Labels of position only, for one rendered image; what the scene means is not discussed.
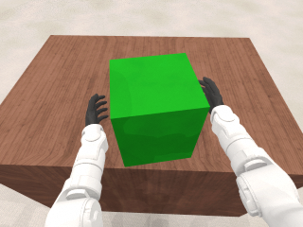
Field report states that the robot left forearm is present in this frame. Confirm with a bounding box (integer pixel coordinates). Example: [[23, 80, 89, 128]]
[[45, 124, 109, 226]]

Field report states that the left robot upper arm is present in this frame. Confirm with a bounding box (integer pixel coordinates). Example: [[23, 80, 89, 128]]
[[45, 197, 103, 227]]

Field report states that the carton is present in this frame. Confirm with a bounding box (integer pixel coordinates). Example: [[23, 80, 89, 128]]
[[109, 53, 210, 167]]

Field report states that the pedestal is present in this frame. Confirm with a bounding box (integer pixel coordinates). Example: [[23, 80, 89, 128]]
[[0, 35, 303, 218]]

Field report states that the robot right forearm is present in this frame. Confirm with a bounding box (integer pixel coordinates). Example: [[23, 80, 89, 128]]
[[210, 105, 300, 202]]

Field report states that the right robot upper arm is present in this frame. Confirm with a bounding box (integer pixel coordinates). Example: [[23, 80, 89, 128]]
[[236, 164, 303, 227]]

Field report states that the robot left hand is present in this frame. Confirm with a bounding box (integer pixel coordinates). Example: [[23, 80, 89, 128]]
[[85, 94, 109, 127]]

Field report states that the robot right hand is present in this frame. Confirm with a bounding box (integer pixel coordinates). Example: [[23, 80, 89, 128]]
[[198, 77, 224, 114]]

